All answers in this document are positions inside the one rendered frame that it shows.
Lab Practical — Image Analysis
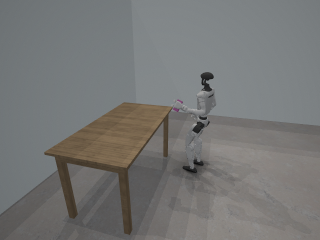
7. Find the left robot hand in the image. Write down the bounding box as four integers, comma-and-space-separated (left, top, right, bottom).
171, 99, 183, 109

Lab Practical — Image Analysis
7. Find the robot torso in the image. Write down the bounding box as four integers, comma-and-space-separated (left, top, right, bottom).
197, 89, 214, 128

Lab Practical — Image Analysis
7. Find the left robot forearm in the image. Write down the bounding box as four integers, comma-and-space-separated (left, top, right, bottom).
181, 105, 204, 116

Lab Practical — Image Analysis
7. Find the robot left upper arm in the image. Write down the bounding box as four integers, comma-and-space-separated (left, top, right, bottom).
197, 91, 206, 116

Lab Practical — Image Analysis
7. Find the sponge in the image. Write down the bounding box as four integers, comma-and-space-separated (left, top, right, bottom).
173, 99, 183, 112

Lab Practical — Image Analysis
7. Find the table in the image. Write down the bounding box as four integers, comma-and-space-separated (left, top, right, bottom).
44, 102, 173, 235

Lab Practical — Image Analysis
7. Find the robot right upper arm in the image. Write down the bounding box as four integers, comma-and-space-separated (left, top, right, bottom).
211, 87, 217, 108

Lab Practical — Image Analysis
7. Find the robot left foot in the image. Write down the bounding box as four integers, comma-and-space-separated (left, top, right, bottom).
182, 166, 197, 173

